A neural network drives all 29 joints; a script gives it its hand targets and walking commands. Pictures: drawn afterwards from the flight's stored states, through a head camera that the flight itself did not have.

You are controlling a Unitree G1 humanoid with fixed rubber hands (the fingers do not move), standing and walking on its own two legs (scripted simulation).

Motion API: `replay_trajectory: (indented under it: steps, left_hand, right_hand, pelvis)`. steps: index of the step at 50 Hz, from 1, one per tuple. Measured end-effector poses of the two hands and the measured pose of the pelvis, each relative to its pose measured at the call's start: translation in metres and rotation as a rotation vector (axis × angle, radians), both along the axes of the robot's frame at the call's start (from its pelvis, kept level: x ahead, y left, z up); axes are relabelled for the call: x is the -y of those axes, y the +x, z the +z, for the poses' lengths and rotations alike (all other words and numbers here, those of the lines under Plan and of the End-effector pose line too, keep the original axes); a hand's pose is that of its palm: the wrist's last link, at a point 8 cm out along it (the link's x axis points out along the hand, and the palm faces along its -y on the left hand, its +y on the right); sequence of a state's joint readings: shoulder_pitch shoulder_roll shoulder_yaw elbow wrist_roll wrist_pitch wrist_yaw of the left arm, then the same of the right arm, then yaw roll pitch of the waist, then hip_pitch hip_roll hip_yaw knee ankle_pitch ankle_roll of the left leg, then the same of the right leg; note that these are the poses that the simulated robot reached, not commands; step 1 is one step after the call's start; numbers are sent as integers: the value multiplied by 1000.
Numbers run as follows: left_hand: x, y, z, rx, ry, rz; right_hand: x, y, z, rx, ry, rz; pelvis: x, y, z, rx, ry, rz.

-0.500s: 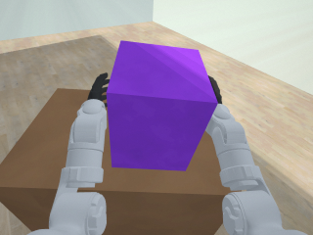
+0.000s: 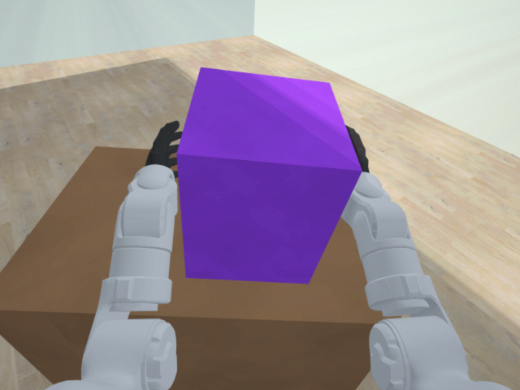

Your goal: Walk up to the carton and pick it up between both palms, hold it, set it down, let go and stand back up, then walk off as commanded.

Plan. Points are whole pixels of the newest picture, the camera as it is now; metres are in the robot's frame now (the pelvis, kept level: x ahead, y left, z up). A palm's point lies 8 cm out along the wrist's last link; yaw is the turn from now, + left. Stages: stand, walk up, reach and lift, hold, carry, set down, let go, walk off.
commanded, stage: hold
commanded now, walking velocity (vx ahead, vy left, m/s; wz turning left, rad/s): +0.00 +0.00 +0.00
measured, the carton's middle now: (257, 180) +0.38 +0.03 +0.17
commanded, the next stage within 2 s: set down in 0.42 s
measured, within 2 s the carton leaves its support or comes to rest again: neither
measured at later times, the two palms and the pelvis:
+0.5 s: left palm (159, 170) +0.36 +0.17 +0.19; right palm (353, 176) +0.37 -0.12 +0.19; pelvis +0.00 +0.00 +0.00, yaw +0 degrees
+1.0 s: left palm (171, 181) +0.38 +0.16 +0.15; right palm (346, 196) +0.39 -0.13 +0.13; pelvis +0.01 +0.00 +0.00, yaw +0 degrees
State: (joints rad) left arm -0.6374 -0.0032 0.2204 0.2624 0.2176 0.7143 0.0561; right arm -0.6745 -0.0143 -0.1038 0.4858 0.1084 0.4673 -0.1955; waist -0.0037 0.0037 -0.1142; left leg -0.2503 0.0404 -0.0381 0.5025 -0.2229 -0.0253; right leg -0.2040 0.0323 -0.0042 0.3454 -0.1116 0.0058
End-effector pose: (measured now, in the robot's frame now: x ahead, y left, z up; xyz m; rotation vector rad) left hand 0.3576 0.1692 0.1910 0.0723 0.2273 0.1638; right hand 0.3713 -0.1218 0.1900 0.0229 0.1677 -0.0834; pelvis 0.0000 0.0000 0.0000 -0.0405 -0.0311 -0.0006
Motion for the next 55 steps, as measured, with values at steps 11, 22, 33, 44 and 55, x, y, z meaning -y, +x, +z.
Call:
replay_trajectory:
  steps: [11, 22, 33, 44, 55]
  left_hand:
    - [0, 0, 0, 0, 0, 0]
    - [0, 0, 0, -1, 0, 0]
    - [-5, -2, 8, 71, -16, 10]
    - [-7, 15, -28, 42, -51, -5]
    - [12, 32, -45, 34, -2, -31]
  right_hand:
    - [0, 0, 0, 0, 0, 0]
    - [0, 0, -1, -2, 0, 0]
    - [-5, 1, 8, 68, 45, 3]
    - [-6, 11, -34, 43, 57, -18]
    - [12, 19, -63, 39, 26, -45]
  pelvis:
    - [0, 0, 0, 0, 0, 0]
    - [0, 0, 0, -1, 0, 0]
    - [1, -1, 0, 15, 1, 1]
    - [5, 5, 1, 22, 6, 3]
    - [3, 18, 2, 4, 4, 3]
